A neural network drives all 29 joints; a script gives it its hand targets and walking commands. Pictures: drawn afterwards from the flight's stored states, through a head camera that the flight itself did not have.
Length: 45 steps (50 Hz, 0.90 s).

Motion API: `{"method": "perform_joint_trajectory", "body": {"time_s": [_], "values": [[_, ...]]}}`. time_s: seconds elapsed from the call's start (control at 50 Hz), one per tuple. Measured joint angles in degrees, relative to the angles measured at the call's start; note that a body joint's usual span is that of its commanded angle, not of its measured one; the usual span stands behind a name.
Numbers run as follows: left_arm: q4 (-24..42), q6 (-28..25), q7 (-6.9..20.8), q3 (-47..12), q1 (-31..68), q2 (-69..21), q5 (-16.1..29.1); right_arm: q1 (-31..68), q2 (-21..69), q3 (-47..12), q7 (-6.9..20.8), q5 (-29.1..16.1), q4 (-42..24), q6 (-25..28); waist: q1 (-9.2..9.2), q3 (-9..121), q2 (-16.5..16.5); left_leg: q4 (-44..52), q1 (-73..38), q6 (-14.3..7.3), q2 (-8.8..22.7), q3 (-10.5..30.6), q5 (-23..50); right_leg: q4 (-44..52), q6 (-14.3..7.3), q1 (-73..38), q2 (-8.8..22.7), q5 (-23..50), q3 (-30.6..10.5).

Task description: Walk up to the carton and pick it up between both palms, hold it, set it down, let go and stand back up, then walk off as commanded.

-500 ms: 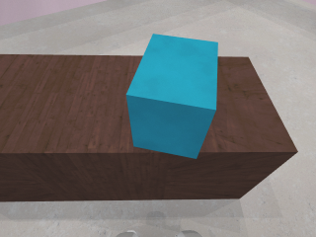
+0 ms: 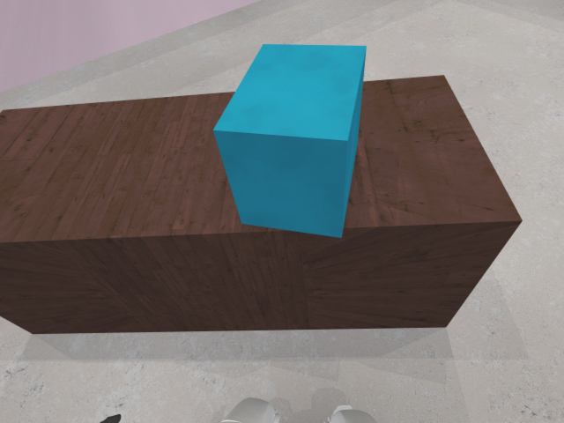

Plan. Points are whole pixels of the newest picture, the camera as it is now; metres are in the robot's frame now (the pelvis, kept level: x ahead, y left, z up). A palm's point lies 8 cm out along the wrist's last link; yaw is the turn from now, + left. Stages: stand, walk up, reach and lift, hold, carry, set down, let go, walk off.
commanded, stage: walk off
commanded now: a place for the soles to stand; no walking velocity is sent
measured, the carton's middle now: (301, 138) +0.69 +0.00 -0.01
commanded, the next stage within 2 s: none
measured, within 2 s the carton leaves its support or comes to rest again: neither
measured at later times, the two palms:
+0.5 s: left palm out of the picture -0.05 +0.33 -0.13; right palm out of the picture -0.08 -0.25 -0.08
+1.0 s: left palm out of the picture -0.25 +0.31 -0.10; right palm out of the picture -0.20 -0.30 -0.10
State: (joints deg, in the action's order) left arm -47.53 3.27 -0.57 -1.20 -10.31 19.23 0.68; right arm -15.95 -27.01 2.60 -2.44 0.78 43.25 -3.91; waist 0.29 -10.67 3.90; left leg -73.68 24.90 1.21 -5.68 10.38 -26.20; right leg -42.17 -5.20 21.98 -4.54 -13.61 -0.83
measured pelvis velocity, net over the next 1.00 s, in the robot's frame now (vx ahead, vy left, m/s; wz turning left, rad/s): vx -0.30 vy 0.01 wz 0.02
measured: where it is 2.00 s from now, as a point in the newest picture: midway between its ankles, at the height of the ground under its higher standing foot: outside the picture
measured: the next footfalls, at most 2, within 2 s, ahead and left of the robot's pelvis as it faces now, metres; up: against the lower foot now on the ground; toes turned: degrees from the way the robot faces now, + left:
left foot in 0.24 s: +0.00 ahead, +0.11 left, +0.00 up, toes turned -5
right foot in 0.76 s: -0.20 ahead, -0.06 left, +0.00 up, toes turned +9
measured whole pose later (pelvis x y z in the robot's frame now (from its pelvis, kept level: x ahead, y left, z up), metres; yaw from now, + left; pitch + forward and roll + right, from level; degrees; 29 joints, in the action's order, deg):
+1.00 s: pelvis -0.30 +0.01 +0.00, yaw +1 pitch -6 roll +1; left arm -46.1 4.8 0.7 -1.2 -12.4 21.6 0.7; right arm -13.9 -22.1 3.3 -2.4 0.7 43.2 -3.2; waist 2.5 -11.7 0.9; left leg -75.1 25.8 2.0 -7.9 10.6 -24.2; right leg -43.9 -4.5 19.7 -7.4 -18.0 -4.7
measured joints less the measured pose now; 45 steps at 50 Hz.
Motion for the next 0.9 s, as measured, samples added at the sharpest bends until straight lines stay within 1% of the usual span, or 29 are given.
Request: {"method": "perform_joint_trajectory", "body": {"time_s": [0.08,0.12,0.18,0.24,0.26,0.28,0.3,0.32,0.36,0.38,0.42,0.46,0.54,0.62,0.66,0.7,0.74,0.76,0.78,0.8,0.82,0.84,0.86,0.9], "values": [[0.81,0.64,0.00,0.00,0.29,-0.01,0.00,-1.40,-0.57,0.18,0.08,0.00,-0.01,0.00,-0.04,-0.75,0.01,2.66,-1.41,-0.08,0.00,-2.25,-0.28,0.08,0.36,0.36,-0.01,1.55,0.26],[1.03,1.16,0.00,0.00,0.41,-0.01,0.00,-2.09,-0.47,0.17,0.37,0.00,-0.02,0.00,-0.16,-0.75,-0.03,5.34,-2.41,-0.59,0.00,-3.75,-1.60,0.08,0.65,0.77,-0.01,2.34,0.46],[1.26,1.86,0.00,-0.01,0.64,-0.01,0.00,-2.98,0.08,0.17,0.98,-0.01,-0.03,0.00,-0.55,-0.74,-0.46,11.94,-4.84,-2.19,0.06,-5.72,-3.25,0.08,1.19,1.65,-0.02,3.72,0.78],[1.35,2.45,0.00,-0.01,1.24,-0.01,0.00,-4.04,0.68,0.17,1.64,-0.01,-0.04,0.08,-1.36,-0.72,-1.00,20.00,-7.87,-4.14,0.63,-6.82,-3.37,0.01,2.23,3.30,-0.03,5.39,1.48],[1.32,2.66,0.00,0.00,1.56,0.10,0.00,-4.16,1.03,0.17,1.76,-0.01,-0.01,0.13,-1.57,-1.38,-1.60,21.19,-8.01,-4.87,0.63,-7.15,-0.84,-0.69,2.53,3.76,0.02,4.54,1.35],[1.29,2.95,0.00,0.01,1.61,0.16,0.00,-4.25,1.52,0.17,1.81,0.02,0.00,0.17,-1.35,-2.16,-2.44,20.87,-7.99,-5.32,0.62,-8.03,0.47,-2.82,2.75,4.37,-0.12,-0.44,0.62],[1.27,3.44,-0.01,0.01,1.54,0.16,-0.01,-4.59,2.10,0.18,1.81,0.15,0.01,0.18,-1.01,-2.44,-3.27,20.77,-8.01,-5.63,0.65,-8.97,1.13,-7.39,3.42,5.67,-0.71,-5.66,-0.82],[1.27,3.86,0.00,0.01,1.43,0.16,-0.01,-5.01,2.77,0.19,1.73,0.38,0.01,0.14,-1.21,-2.45,-3.79,21.02,-8.00,-5.74,0.68,-9.19,1.71,-13.56,4.18,6.94,-1.79,-8.61,-2.53],[1.31,4.04,0.00,0.00,1.40,0.21,-0.01,-5.46,4.29,0.19,1.15,0.93,-0.01,0.10,-1.98,-2.36,-4.35,22.98,-7.99,-5.56,0.69,-8.45,3.70,-24.77,5.28,7.76,-3.67,-9.72,-4.97],[1.33,3.91,0.00,0.01,1.39,0.27,-0.01,-5.29,5.07,0.18,0.83,1.00,-0.02,0.09,-1.74,-2.24,-4.77,24.74,-7.94,-5.47,0.69,-8.49,5.22,-29.43,5.64,7.76,-4.09,-9.58,-5.85],[1.35,3.63,0.00,0.01,1.26,0.44,0.00,-3.97,6.26,0.18,0.50,1.00,-0.04,0.09,-0.63,-1.67,-5.39,28.50,-6.90,-5.44,0.91,-9.07,8.45,-36.31,6.30,7.77,-4.12,-8.96,-6.61],[1.36,3.33,0.00,0.00,0.97,0.83,0.00,-1.51,6.99,0.18,0.45,1.00,-0.08,0.45,-0.02,-1.14,-5.44,31.43,-4.56,-5.61,1.46,-9.18,11.53,-39.04,6.77,7.41,-4.12,-8.96,-6.66],[1.35,3.35,0.00,0.00,0.63,2.42,0.00,3.62,7.53,0.19,0.39,1.01,-0.06,2.05,0.35,-1.12,-5.72,35.04,0.22,-5.47,1.87,-8.71,16.63,-38.68,6.81,5.41,-4.12,-8.99,-6.98],[1.37,3.43,0.00,0.00,0.26,3.30,0.00,6.91,7.54,0.18,0.27,0.95,-0.03,2.36,0.86,-1.08,-5.75,36.14,3.16,-5.01,1.85,-8.49,19.78,-32.62,6.81,2.26,-4.11,-10.39,-7.02],[1.38,3.43,0.20,-0.02,0.06,3.35,0.01,8.10,7.58,0.18,0.27,0.94,-0.04,2.36,1.10,-1.06,-5.77,36.71,3.85,-4.60,1.84,-8.57,21.19,-27.34,6.73,0.48,-4.11,-12.57,-7.03],[1.39,3.38,0.69,-0.02,-0.17,3.35,0.01,9.07,7.60,0.18,0.27,0.94,-0.03,2.26,1.30,-1.04,-5.78,37.69,4.22,-4.01,1.84,-8.64,22.89,-20.26,6.01,-1.53,-4.05,-15.61,-7.05],[1.41,3.18,1.25,-0.02,-0.63,3.36,0.01,9.89,7.50,0.17,0.27,0.95,-0.02,1.81,1.67,-1.01,-5.76,39.05,4.39,-2.97,1.83,-8.93,24.91,-10.56,4.53,-4.27,-3.52,-17.96,-7.05],[1.39,3.02,1.50,-0.03,-0.95,3.28,0.01,10.29,7.30,0.25,0.26,0.95,0.00,1.45,1.87,-1.10,-5.45,39.11,4.67,-2.22,1.91,-9.00,25.20,-5.97,3.14,-5.43,-3.31,-16.23,-6.87],[1.36,3.03,1.68,-0.03,-1.06,2.84,0.01,10.47,6.97,0.54,0.20,0.95,0.05,0.93,1.42,-1.70,-4.26,37.54,5.09,-1.33,1.96,-8.08,22.12,-5.53,2.11,-5.54,-3.53,-13.24,-5.64],[1.34,2.99,1.78,0.00,-1.43,2.53,0.01,10.02,6.92,0.75,0.06,0.79,0.08,0.39,0.89,-1.75,-3.39,32.34,6.62,-0.63,1.67,-7.31,14.08,-5.61,1.45,-5.62,-3.53,-11.71,-4.22],[1.33,3.16,1.79,0.02,-1.84,2.45,0.00,9.13,6.96,0.74,-0.05,0.71,0.09,0.07,1.27,-1.50,-3.25,24.93,8.24,-0.08,0.65,-6.11,7.54,-5.60,1.03,-5.62,-3.33,-10.86,-3.76],[1.34,3.49,1.79,0.03,-2.06,2.44,0.00,8.10,6.89,0.74,-0.12,0.71,0.09,-0.07,2.09,-1.26,-3.30,17.59,9.35,0.03,-0.74,-4.54,4.27,-5.38,0.74,-5.59,-3.09,-10.20,-3.86],[1.36,3.60,1.64,0.03,-2.11,2.44,0.00,7.21,6.75,0.73,-0.14,0.70,0.07,-0.15,2.82,-1.20,-3.30,11.03,9.79,0.04,-1.88,-3.06,3.49,-4.89,0.61,-5.55,-2.95,-9.44,-4.05],[1.38,3.09,1.21,0.01,-2.09,2.43,0.00,5.94,6.50,0.74,-0.14,0.60,0.03,-0.16,3.22,-1.17,-3.14,0.12,9.44,0.05,-2.64,-1.08,3.42,-3.59,0.66,-5.11,-2.95,-7.62,-4.04]]}}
